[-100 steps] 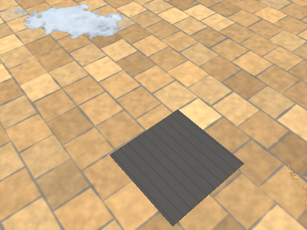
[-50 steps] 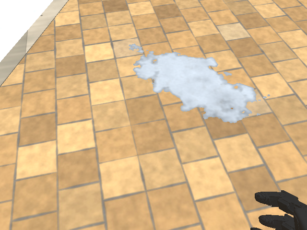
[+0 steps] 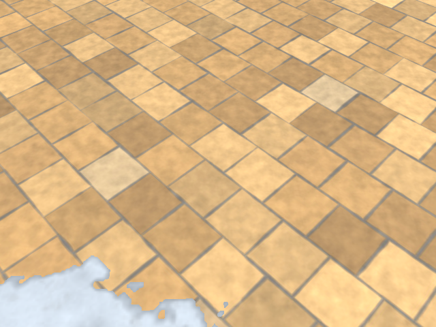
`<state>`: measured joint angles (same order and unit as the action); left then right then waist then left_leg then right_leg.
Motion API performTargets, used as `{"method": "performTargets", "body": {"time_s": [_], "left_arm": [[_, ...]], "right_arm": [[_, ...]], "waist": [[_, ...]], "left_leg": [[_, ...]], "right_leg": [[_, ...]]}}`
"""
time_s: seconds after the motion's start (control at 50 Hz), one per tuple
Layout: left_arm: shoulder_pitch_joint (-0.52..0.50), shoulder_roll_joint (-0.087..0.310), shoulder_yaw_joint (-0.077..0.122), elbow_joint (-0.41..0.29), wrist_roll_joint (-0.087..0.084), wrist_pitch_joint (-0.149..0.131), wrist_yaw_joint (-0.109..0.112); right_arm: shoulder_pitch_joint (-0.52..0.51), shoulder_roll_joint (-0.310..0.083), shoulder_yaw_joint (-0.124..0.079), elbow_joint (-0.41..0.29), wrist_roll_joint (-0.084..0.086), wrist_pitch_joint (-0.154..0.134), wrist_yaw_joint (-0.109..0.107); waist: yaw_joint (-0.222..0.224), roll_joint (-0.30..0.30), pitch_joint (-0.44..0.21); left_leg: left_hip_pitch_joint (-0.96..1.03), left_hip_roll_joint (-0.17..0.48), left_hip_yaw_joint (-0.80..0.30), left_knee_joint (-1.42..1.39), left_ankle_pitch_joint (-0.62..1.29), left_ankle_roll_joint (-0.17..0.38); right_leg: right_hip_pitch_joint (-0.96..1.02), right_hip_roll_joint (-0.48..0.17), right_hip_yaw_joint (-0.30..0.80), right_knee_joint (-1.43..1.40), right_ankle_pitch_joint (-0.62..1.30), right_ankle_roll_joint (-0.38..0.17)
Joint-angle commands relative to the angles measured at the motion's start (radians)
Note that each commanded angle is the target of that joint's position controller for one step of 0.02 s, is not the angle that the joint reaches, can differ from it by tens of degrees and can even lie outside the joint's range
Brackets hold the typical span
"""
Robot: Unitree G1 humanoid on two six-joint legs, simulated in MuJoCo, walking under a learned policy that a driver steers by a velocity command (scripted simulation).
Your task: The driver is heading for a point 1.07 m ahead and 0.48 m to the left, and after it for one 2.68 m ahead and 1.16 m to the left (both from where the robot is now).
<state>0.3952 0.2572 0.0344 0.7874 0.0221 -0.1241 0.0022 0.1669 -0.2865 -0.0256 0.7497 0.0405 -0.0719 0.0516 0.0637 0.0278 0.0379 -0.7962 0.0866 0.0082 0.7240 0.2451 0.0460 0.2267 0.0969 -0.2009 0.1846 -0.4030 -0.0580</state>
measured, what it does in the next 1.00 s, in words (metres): walks ahead, turning left: left foot, then right foot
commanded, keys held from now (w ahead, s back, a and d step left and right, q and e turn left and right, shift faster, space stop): w+q+shift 1.00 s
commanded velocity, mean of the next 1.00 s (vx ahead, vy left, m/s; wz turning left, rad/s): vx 1.00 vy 0.00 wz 0.91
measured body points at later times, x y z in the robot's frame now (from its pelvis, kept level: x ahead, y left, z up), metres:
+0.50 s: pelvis +0.47 +0.04 +0.00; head +0.49 +0.07 +0.45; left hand +0.64 +0.36 -0.02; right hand +0.60 -0.21 -0.10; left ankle +0.28 +0.07 -0.72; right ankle +0.72 -0.02 -0.70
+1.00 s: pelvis +0.81 +0.27 -0.03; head +0.81 +0.31 +0.42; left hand +0.56 +0.41 -0.16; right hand +1.15 +0.35 -0.07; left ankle +0.87 +0.43 -0.72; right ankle +0.74 -0.02 -0.69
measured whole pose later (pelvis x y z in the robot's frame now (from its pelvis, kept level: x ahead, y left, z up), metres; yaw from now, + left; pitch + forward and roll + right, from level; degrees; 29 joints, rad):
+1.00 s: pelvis +0.81 +0.27 -0.03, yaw +57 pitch +0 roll -3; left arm 0.45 0.29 0.05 0.84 0.01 -0.07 0.02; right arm 0.03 -0.30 -0.04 0.55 0.05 -0.03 0.08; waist 0.06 0.03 0.06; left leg -0.62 0.00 0.11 0.73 -0.08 0.17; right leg 0.25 -0.03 -0.27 0.51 -0.43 0.06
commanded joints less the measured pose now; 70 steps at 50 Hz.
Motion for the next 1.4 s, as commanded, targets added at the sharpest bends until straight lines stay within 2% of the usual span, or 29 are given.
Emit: {"method": "performTargets", "body": {"time_s": [0.02,0.06,0.1,0.12,0.14,0.16,0.2,0.26,0.32,0.38,0.46,0.52,0.54,0.56,0.58,0.62,0.7,0.88,0.94,0.98,1.0,1.02,1.04,1.06,1.08,1.1,1.18,1.3,1.4], "left_arm": [[-0.014,0.197,0.047,-0.050,0.004,0.019,0.028],[-0.071,0.264,0.067,-0.065,0.005,0.057,0.049],[-0.246,0.252,0.065,-0.102,-0.014,0.054,0.030],[-0.220,0.023,0.007,-0.152,-0.009,0.005,-0.003],[-0.075,-0.003,-0.027,-0.214,-0.058,-0.041,-0.026],[-0.215,0.113,-0.013,-0.234,-0.066,-0.063,-0.032],[-0.256,0.113,-0.007,-0.248,-0.043,-0.059,-0.019],[-0.213,0.139,0.007,-0.223,-0.007,-0.022,0.001],[-0.382,0.096,-0.007,-0.288,0.012,-0.011,0.014],[-0.501,0.042,-0.014,-0.335,-0.008,-0.015,0.006],[-0.511,0.121,0.030,-0.345,-0.058,-0.030,0.004],[-0.106,0.206,0.084,-0.273,-0.071,-0.037,0.013],[0.101,0.254,0.089,-0.237,-0.054,-0.024,0.018],[0.076,0.311,0.096,-0.210,-0.021,-0.023,-0.008],[-0.014,0.184,0.078,-0.256,-0.019,-0.012,-0.003],[-0.037,0.149,0.068,-0.217,-0.009,0.010,0.007],[-0.089,0.066,0.041,-0.130,-0.024,0.003,-0.006],[-0.055,0.203,0.062,-0.045,-0.015,0.006,0.010],[-0.004,0.288,0.077,-0.027,-0.013,0.030,0.024],[-0.080,0.323,0.086,-0.062,-0.017,0.048,0.029],[-0.139,0.287,0.077,-0.090,-0.030,0.037,0.027],[-0.124,0.095,0.021,-0.122,0.005,-0.002,0.016],[0.027,0.098,-0.005,-0.184,-0.052,-0.050,-0.005],[-0.093,0.191,0.013,-0.154,-0.090,-0.061,-0.007],[-0.160,0.179,0.012,-0.180,-0.106,-0.055,0.000],[-0.159,0.151,0.005,-0.154,-0.082,-0.035,0.013],[-0.086,0.130,0.013,-0.093,-0.058,0.049,0.006],[-0.300,0.033,-0.013,-0.138,-0.029,0.013,-0.050],[-0.026,0.183,0.060,-0.106,-0.027,0.034,-0.093]], "right_arm": [[-0.112,-0.083,-0.024,-0.108,0.006,-0.025,0.032],[0.089,-0.141,-0.055,-0.085,0.020,0.003,0.025],[0.552,-0.254,-0.112,0.025,0.014,0.053,-0.010],[0.524,-0.256,-0.108,0.045,-0.012,0.063,-0.015],[0.369,-0.199,-0.072,-0.026,-0.050,0.026,-0.012],[0.362,-0.130,-0.070,-0.066,-0.044,0.012,-0.013],[0.245,-0.120,-0.064,-0.078,-0.038,-0.024,-0.001],[0.139,-0.126,-0.064,-0.112,-0.026,-0.025,-0.022],[0.176,-0.107,-0.056,-0.092,-0.005,-0.020,-0.052],[0.214,-0.127,-0.066,-0.063,0.003,0.000,-0.066],[0.239,-0.112,-0.072,-0.033,0.015,0.009,-0.074],[0.151,-0.103,-0.067,-0.071,-0.029,0.022,-0.060],[0.189,0.016,-0.031,-0.108,-0.056,0.021,-0.053],[0.329,0.029,-0.004,-0.158,0.031,0.006,-0.048],[0.262,-0.065,-0.017,-0.119,0.043,0.017,-0.061],[0.063,-0.113,-0.031,-0.150,-0.017,0.021,-0.054],[0.017,-0.044,-0.027,-0.202,0.012,0.051,-0.031],[-0.213,-0.047,-0.012,-0.267,-0.007,0.029,0.022],[-0.183,-0.113,-0.045,-0.270,0.004,0.022,0.030],[0.167,-0.216,-0.105,-0.190,0.015,0.044,0.020],[0.404,-0.267,-0.138,-0.113,0.017,0.057,0.003],[0.375,-0.302,-0.133,-0.097,0.005,0.066,-0.014],[0.277,-0.273,-0.103,-0.165,-0.038,0.034,-0.014],[0.323,-0.179,-0.098,-0.142,-0.040,0.020,-0.014],[0.268,-0.168,-0.088,-0.124,-0.041,-0.001,-0.011],[0.170,-0.126,-0.071,-0.126,-0.044,-0.021,-0.009],[0.055,-0.063,-0.040,-0.087,-0.059,-0.048,-0.020],[0.142,-0.113,-0.044,-0.028,-0.057,-0.056,-0.080],[0.055,-0.163,-0.066,-0.066,-0.054,0.025,-0.120]], "waist": [[-0.030,-0.086,0.056],[-0.168,-0.187,-0.057],[-0.416,-0.110,-0.197],[-0.279,0.368,-0.119],[-0.131,0.342,-0.307],[-0.202,0.103,-0.240],[-0.072,-0.155,-0.057],[-0.006,-0.104,0.023],[-0.073,-0.063,0.083],[-0.151,0.019,0.041],[-0.153,0.079,-0.001],[0.084,0.095,-0.276],[0.102,-0.112,-0.443],[-0.007,-0.609,-0.510],[0.040,-0.409,-0.337],[0.056,-0.060,-0.120],[-0.030,-0.108,0.006],[-0.007,-0.007,0.148],[-0.072,-0.126,0.045],[-0.274,-0.199,-0.134],[-0.376,-0.098,-0.195],[-0.251,0.293,-0.170],[-0.137,0.290,-0.481],[-0.216,0.048,-0.389],[-0.160,-0.070,-0.153],[-0.101,-0.147,-0.096],[-0.004,-0.045,0.057],[-0.129,-0.034,0.015],[0.020,0.085,-0.160]], "left_leg": [[0.184,-0.116,0.152,-0.088,-0.025,0.045],[0.375,-0.178,0.187,-0.022,-0.209,0.083],[0.918,-0.124,0.018,-0.048,-0.255,0.167],[1.118,-0.052,-0.213,-0.047,-0.269,0.283],[1.204,0.133,-0.818,-0.300,-0.844,0.450],[1.101,0.137,-0.885,-0.480,-1.007,0.372],[0.781,0.098,-0.804,-0.523,-0.900,0.315],[0.540,-0.028,-0.591,-0.538,-0.633,0.307],[0.392,-0.104,-0.437,-0.538,-0.449,0.275],[0.319,-0.155,-0.391,-0.503,-0.451,0.196],[0.542,-0.112,-0.495,-0.364,-0.454,0.149],[0.552,-0.121,-0.426,0.114,-0.121,0.068],[0.308,-0.199,-0.322,0.455,-0.588,0.048],[-0.002,-0.191,-0.233,0.719,-0.799,0.023],[-0.096,-0.093,-0.201,0.783,-0.680,0.013],[-0.060,-0.041,-0.132,0.735,-0.586,0.013],[-0.021,0.066,-0.124,0.633,-0.565,0.025],[0.036,0.018,0.056,0.151,-0.171,0.036],[0.269,-0.137,0.196,0.074,-0.265,0.089],[0.680,-0.181,0.170,0.082,-0.372,0.154],[1.042,-0.134,0.040,-0.057,-0.282,0.208],[1.213,-0.012,-0.232,-0.051,-0.129,0.268],[1.380,0.219,-0.830,-0.314,-0.702,0.483],[1.248,0.216,-0.856,-0.472,-0.933,0.393],[1.019,0.205,-0.762,-0.515,-0.880,0.348],[0.847,0.179,-0.653,-0.501,-0.768,0.308],[0.433,0.075,-0.191,-0.512,-0.110,0.213],[0.537,-0.028,0.119,-0.486,0.090,0.060],[0.747,0.040,0.131,-0.064,0.468,-0.012]], "right_leg": [[-0.094,-0.259,-0.031,0.043,1.174,0.056],[-0.046,-0.304,-0.031,0.317,1.609,0.062],[-0.357,-0.229,-0.014,0.966,1.289,0.046],[-0.840,0.030,0.070,1.496,-0.118,0.098],[-1.082,0.034,0.343,1.605,-0.175,0.061],[-1.054,-0.021,0.374,1.464,-0.061,-0.009],[-0.971,-0.099,0.371,1.203,0.048,-0.021],[-0.852,-0.153,0.367,1.015,0.099,0.050],[-0.790,-0.143,0.296,0.707,0.255,0.114],[-0.595,-0.066,0.247,0.431,0.490,0.144],[-0.551,-0.065,0.326,0.268,0.479,0.141],[-0.106,-0.156,0.340,0.359,0.314,0.054],[0.233,-0.340,0.610,0.370,0.003,-0.012],[0.355,-0.557,1.222,0.138,-0.424,-0.165],[0.236,-0.506,1.152,0.096,-0.564,-0.136],[-0.030,-0.415,0.788,0.105,-0.136,-0.076],[-0.260,-0.351,0.468,0.048,0.166,-0.065],[-0.271,-0.301,0.028,-0.066,0.609,-0.001],[-0.155,-0.315,-0.029,0.132,1.399,0.036],[-0.255,-0.347,-0.010,0.557,1.645,0.018],[-0.512,-0.265,-0.004,0.928,1.192,0.041],[-0.841,-0.049,0.046,1.400,-0.114,0.066],[-1.056,-0.050,0.333,1.520,-0.156,0.040],[-1.062,-0.116,0.348,1.414,-0.024,0.008],[-1.081,-0.149,0.315,1.312,0.026,0.006],[-1.003,-0.210,0.327,1.241,0.070,0.009],[-0.805,-0.272,0.302,1.062,0.148,0.068],[-0.697,-0.136,0.141,0.452,0.792,0.085],[-0.500,-0.008,0.085,0.432,0.543,0.025]]}}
